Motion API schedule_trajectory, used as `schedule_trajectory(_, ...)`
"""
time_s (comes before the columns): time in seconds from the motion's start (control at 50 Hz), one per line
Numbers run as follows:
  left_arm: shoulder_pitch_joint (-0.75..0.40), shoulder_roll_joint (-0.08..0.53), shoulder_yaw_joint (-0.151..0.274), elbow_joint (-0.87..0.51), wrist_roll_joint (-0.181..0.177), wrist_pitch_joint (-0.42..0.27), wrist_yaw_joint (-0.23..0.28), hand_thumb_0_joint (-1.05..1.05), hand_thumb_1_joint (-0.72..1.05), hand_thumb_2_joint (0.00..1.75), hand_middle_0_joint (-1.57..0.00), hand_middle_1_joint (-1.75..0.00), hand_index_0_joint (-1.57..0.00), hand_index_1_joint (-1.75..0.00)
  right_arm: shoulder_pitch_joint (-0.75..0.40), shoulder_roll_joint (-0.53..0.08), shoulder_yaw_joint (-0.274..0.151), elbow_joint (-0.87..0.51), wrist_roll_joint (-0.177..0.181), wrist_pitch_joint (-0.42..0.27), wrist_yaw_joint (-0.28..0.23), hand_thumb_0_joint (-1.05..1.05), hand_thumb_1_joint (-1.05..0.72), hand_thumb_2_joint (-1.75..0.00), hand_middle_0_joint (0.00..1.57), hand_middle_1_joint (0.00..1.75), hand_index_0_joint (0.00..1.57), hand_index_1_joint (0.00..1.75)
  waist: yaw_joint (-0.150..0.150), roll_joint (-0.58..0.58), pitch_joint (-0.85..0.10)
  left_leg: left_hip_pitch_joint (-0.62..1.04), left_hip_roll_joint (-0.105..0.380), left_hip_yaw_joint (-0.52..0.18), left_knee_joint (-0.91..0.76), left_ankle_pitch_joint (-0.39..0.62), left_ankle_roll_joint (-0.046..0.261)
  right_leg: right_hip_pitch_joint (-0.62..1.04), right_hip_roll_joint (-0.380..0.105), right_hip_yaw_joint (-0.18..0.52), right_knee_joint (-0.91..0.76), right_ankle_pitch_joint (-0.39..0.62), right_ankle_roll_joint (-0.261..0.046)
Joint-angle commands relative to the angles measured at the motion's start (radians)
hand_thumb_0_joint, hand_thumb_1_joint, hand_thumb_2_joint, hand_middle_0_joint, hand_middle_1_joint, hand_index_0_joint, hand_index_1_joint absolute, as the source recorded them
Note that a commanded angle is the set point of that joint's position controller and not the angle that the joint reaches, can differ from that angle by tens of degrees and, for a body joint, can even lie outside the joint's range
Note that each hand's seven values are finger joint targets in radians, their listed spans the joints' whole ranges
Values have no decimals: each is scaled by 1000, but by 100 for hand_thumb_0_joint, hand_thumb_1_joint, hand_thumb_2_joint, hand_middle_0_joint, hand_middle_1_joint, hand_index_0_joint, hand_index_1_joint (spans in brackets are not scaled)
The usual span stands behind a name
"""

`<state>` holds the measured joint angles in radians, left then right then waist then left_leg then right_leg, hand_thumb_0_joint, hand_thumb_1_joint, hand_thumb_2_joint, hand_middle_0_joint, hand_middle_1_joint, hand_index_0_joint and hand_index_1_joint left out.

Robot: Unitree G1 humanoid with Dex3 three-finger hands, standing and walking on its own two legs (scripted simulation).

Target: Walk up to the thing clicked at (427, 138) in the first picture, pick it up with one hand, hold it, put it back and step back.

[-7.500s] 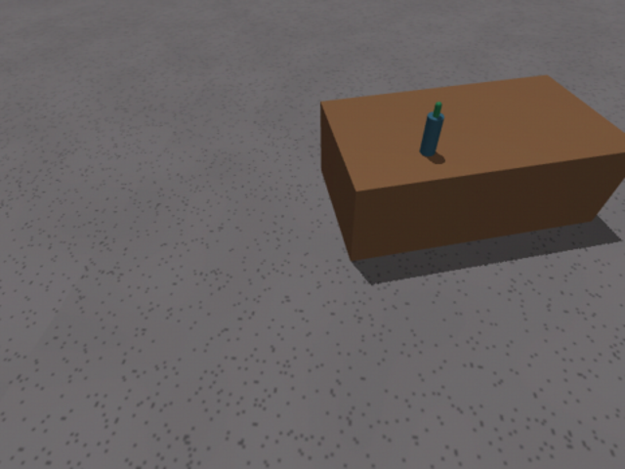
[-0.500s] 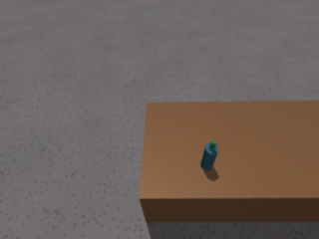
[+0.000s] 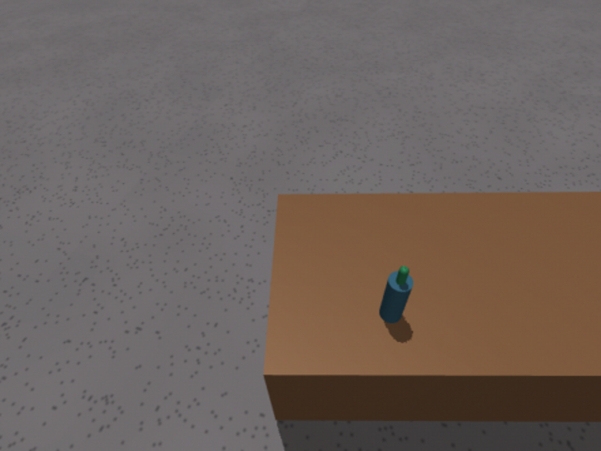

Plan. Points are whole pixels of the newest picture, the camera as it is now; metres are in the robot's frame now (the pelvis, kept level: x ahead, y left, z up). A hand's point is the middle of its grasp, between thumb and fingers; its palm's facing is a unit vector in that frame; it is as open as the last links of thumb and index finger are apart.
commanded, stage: go down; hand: right
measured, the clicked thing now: (396, 292) +0.52 -0.20 -0.29
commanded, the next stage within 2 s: none
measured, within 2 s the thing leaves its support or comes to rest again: neither
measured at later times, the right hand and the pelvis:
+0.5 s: hand out of the picture +0.16 -0.26 -0.15, palm faces +0.02 +0.94 -0.33, open 15.5 cm; pelvis +0.00 -0.01 -0.02, yaw +2 degrees
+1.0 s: hand (501, 444) +0.18 -0.26 -0.15, palm faces +0.04 +0.94 -0.33, open 17.4 cm; pelvis +0.02 -0.01 -0.04, yaw +1 degrees
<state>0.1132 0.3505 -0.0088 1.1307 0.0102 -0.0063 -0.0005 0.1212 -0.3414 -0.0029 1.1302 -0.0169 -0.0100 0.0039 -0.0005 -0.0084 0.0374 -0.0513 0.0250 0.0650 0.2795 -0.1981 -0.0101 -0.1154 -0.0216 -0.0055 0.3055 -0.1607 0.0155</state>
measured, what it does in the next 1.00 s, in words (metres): stands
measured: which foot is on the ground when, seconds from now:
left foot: down 0.00-1.00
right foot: down 0.00-1.00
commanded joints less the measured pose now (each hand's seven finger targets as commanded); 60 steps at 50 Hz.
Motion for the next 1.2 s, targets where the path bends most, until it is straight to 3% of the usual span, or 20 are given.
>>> schedule_trajectory(0.0, -42, 212, 42, -62, -1, -24, 10, 0, 90, 89, -20, -29, -20, -29, -39, -220, -46, -57, 5, -21, -12, 0, -82, -82, 12, 22, 12, 22, -2, 24, -64, -9, 128, -94, -43, 159, 21, 22, -117, 89, -27, 184, -39)
schedule_trajectory(0.02, -26, 61, 27, -334, -55, -68, 30, 0, 91, 92, -22, -33, -23, -33, -390, -64, -65, -408, 65, -115, -20, 0, -74, -74, 4, 14, 4, 14, 105, -57, 18, -226, -18, -35, 42, 120, 7, -67, 23, -46, 37, 40, -34)
schedule_trajectory(0.04, 14, 91, 35, -294, -63, -65, 39, 0, 89, 91, -22, -32, -22, -32, -469, -111, -75, -360, 46, -112, -21, 0, -66, -66, 3, 6, 3, 6, 68, -13, -24, -198, -24, -22, 60, 105, 8, -49, 19, -30, 42, 22, -31)
schedule_trajectory(0.08, 46, 113, 58, -300, -62, -44, 39, 0, 90, 93, -22, -32, -21, -33, -255, -177, -141, -152, 27, -65, -16, 0, -50, -50, 4, 6, 3, 6, 37, 48, -10, -228, -17, -22, 96, 58, 4, -123, 28, -28, 97, -1, -39)
schedule_trajectory(0.12, 100, 125, 76, -361, -60, -41, 60, 0, 89, 91, -21, -31, -21, -31, -285, -289, -214, -176, 5, -53, -17, 0, -34, -34, 5, 5, 4, 5, 32, 19, -197, -179, -14, -27, 137, 128, 9, -88, 30, -26, 143, 86, -31)
schedule_trajectory(0.16, 148, 102, 83, -374, -47, -37, 63, 0, 90, 89, -20, -30, -21, -30, -234, -233, -200, -118, -27, -17, 2, 0, -21, -20, 6, 5, 5, 5, 25, 44, -246, -173, -19, -30, 166, 168, 10, -101, 30, -30, 177, 133, -29)
schedule_trajectory(0.2, 136, 86, 86, -420, -36, -40, 59, 0, 90, 88, -21, -31, -21, -30, -121, -254, -253, -111, -57, 21, 10, 0, -13, -15, 7, 4, 6, 4, -25, 22, -255, -145, -18, -26, 169, 162, 15, -138, 35, -39, 180, 145, -26)
schedule_trajectory(0.22, 113, 80, 82, -453, -36, -43, 58, 0, 91, 87, -20, -31, -22, -29, -113, -247, -256, -143, -58, 41, 11, 0, -8, -13, 8, 4, 6, 4, -38, -14, -255, -141, -18, -26, 165, 143, 19, -139, 35, -41, 171, 132, -23)
schedule_trajectory(0.32, 41, 68, 69, -546, -50, -62, 59, 0, 92, 87, -20, -31, -21, -30, -135, -199, -225, -290, -39, 150, 19, 0, 19, -7, 8, 4, 6, 4, -27, -58, -147, -215, -31, -16, 151, 10, 28, -198, 18, -30, 146, 3, -24)
schedule_trajectory(0.38, 60, 65, 69, -567, -54, -70, 62, 0, 91, 88, -20, -30, -21, -30, -116, -166, -203, -375, -24, 199, 32, 0, 35, -6, 6, 5, 5, 5, -8, -23, -137, -249, -42, -10, 163, 3, 28, -196, 8, -21, 162, -2, -28)
schedule_trajectory(0.46, 88, 58, 67, -573, -48, -86, 68, 0, 90, 89, -20, -31, -20, -31, -140, -197, -232, -466, -25, 223, 33, 0, 49, -6, 4, 6, 4, 6, 6, 3, -165, -275, -43, -12, 198, 24, 21, -192, 8, -17, 204, 18, -34)
schedule_trajectory(0.48, 102, 61, 72, -570, -43, -94, 72, 0, 90, 89, -20, -31, -20, -31, -143, -177, -217, -493, -25, 225, 35, 0, 51, -5, 4, 6, 4, 6, 20, 1, -199, -282, -43, -15, 213, 45, 21, -175, 5, -15, 219, 40, -36)
schedule_trajectory(0.52, 119, 59, 71, -562, -36, -108, 79, 0, 91, 89, -20, -31, -21, -31, -138, -207, -245, -517, -39, 217, 27, 0, 51, -5, 4, 6, 4, 6, 24, 1, -240, -280, -37, -19, 249, 90, 16, -176, 9, -16, 257, 79, -35)
schedule_trajectory(0.62, 137, 53, 73, -552, -22, -137, 93, 0, 91, 89, -20, -31, -21, -31, -85, -207, -257, -607, -38, 213, 18, 0, 53, -4, 4, 5, 4, 5, 20, -56, -325, -295, -31, -20, 323, 188, 14, -166, 8, -8, 336, 198, -28)
schedule_trajectory(0.74, 126, 55, 72, -567, -25, -148, 112, 0, 90, 89, -20, -30, -20, -30, 4, -194, -245, -687, -19, 262, 27, 0, 56, -5, 3, 6, 4, 6, 20, -79, -296, -334, -35, -6, 354, 201, 14, -189, 2, 3, 373, 234, -20)
schedule_trajectory(0.86, 114, 52, 65, -600, -34, -158, 116, 0, 92, 88, -20, -30, -21, -30, 63, -179, -222, -737, -4, 330, 44, 0, 56, -5, 3, 6, 3, 6, 21, -46, -248, -367, -42, 10, 378, 171, 14, -249, -6, 18, 398, 227, -19)
schedule_trajectory(0.88, 107, 48, 62, -608, -35, -159, 115, 0, 92, 88, -20, -30, -21, -30, 57, -211, -244, -775, -4, 336, 43, 0, 55, -5, 4, 6, 4, 6, 12, -54, -262, -363, -39, 7, 382, 174, 12, -257, -2, 15, 409, 221, -21)
schedule_trajectory(0.9, 108, 51, 63, -613, -35, -161, 115, 0, 92, 88, -20, -30, -21, -29, 84, -184, -227, -762, -3, 350, 45, 0, 57, -5, 3, 6, 3, 6, 21, -44, -240, -376, -40, 8, 382, 157, 12, -264, -3, 15, 410, 197, -23)
schedule_trajectory(1.04, 115, 43, 61, -640, -35, -177, 122, 0, 92, 88, -20, -30, -21, -29, 124, -202, -257, -888, 0, 388, 35, 0, 55, -5, 4, 6, 4, 6, 19, -49, -321, -398, -36, -2, 433, 183, 6, -281, 3, 16, 474, 204, -28)
schedule_trajectory(1.18, 116, 39, 56, -656, -33, -200, 142, 0, 92, 88, -20, -30, -20, -30, 151, -218, -281, -990, 9, 411, 38, 0, 55, -4, 4, 5, 4, 5, 29, -77, -323, -447, -40, 4, 456, 104, 11, -324, -1, 31, 497, 131, -28)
